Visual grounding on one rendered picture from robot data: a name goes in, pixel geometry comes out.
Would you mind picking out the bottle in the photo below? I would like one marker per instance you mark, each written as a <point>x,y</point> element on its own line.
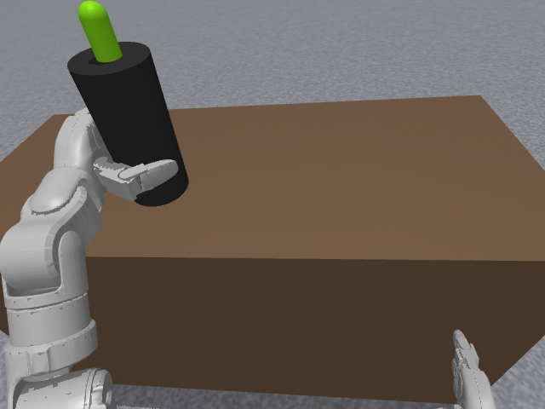
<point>120,87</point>

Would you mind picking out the left robot hand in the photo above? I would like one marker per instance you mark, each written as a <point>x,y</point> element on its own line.
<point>79,145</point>

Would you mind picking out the left robot arm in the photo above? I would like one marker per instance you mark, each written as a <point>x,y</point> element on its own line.
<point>45,283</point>

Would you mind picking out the right robot hand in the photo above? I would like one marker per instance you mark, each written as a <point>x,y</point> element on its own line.
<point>471,386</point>

